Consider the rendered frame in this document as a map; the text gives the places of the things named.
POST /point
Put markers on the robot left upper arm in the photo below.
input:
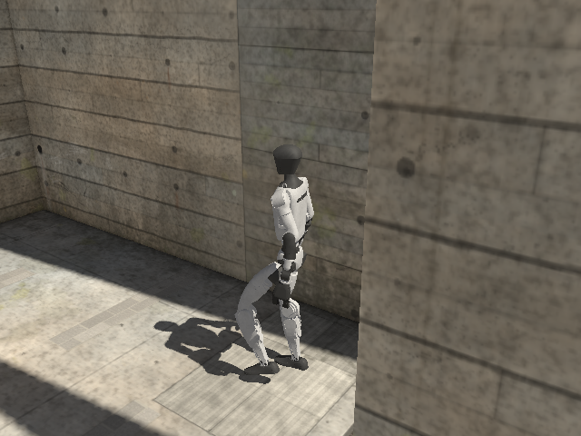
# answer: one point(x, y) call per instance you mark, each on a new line
point(281, 203)

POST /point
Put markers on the left robot hand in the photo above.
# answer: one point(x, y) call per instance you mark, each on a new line
point(282, 292)

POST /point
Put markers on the left robot thigh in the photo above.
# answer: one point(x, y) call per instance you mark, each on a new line
point(259, 285)

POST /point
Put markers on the robot left forearm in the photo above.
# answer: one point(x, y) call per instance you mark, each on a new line
point(289, 257)

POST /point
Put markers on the right robot shin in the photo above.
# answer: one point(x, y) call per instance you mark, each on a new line
point(292, 331)

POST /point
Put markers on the robot right forearm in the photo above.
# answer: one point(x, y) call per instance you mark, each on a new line
point(307, 225)

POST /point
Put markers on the robot right upper arm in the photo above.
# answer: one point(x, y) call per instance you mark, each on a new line
point(310, 211)

